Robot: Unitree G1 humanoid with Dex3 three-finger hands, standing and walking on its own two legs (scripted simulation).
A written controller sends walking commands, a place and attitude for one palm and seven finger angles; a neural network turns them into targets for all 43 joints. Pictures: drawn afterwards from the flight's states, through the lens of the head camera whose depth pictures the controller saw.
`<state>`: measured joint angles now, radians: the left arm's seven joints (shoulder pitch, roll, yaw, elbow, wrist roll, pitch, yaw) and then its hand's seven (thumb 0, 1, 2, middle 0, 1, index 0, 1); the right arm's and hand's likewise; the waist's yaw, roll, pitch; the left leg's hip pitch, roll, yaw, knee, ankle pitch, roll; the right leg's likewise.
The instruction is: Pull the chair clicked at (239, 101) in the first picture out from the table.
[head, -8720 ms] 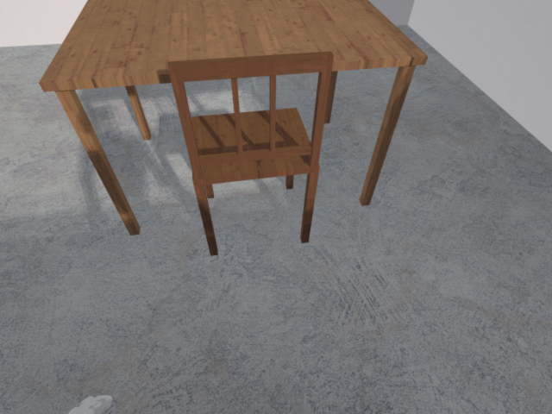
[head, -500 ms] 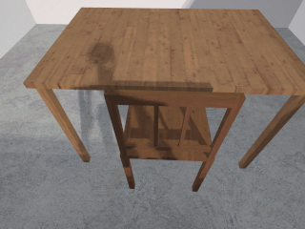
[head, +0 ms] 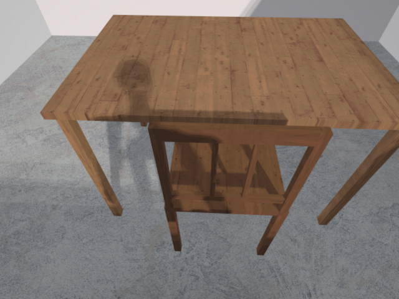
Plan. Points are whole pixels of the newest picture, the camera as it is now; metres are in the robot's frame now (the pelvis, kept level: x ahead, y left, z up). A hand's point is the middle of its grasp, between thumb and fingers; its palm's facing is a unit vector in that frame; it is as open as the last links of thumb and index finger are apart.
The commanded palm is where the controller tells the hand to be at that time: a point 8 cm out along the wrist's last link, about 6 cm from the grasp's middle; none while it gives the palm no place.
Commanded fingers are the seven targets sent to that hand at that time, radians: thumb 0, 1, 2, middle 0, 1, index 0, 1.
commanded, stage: come to a stop and stand still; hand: left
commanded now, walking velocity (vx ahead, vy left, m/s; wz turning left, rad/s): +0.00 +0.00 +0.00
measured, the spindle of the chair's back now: (213, 170) +0.47 -0.01 -0.09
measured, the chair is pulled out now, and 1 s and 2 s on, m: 0.00 0.00 0.00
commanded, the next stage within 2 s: look again from close up in 0.06 s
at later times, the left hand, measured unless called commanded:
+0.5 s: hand out of the picture -0.01 +0.16 -0.17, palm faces +0.01 -0.98 -0.22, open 7.4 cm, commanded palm none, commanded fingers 0.00 0.90 0.90 -0.20 -0.30 -0.20 -0.30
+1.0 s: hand out of the picture -0.03 +0.15 -0.17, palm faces +0.02 -0.98 -0.20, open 7.4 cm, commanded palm none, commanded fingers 0.00 0.90 0.90 -0.20 -0.30 -0.20 -0.30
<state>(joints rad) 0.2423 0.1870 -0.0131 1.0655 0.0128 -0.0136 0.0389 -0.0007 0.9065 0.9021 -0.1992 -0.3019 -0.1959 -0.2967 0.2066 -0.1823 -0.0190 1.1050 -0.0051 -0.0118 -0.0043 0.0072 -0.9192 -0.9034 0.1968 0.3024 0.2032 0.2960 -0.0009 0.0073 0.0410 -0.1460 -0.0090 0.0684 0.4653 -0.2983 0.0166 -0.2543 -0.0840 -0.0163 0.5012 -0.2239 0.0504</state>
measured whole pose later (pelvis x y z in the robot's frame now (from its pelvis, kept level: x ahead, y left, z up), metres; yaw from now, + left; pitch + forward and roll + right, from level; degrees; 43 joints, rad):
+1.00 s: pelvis -0.02 -0.02 +0.00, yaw -1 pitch -2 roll +1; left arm 0.32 0.13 -0.01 1.12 0.01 -0.02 0.04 0.00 0.91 0.90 -0.20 -0.30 -0.20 -0.30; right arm 0.30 -0.12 -0.01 1.17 0.00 0.00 -0.01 0.00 -0.91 -0.90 0.19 0.30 0.20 0.30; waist 0.00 0.01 0.04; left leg -0.14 0.01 0.07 0.43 -0.25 -0.01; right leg -0.26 -0.06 -0.02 0.48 -0.18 0.02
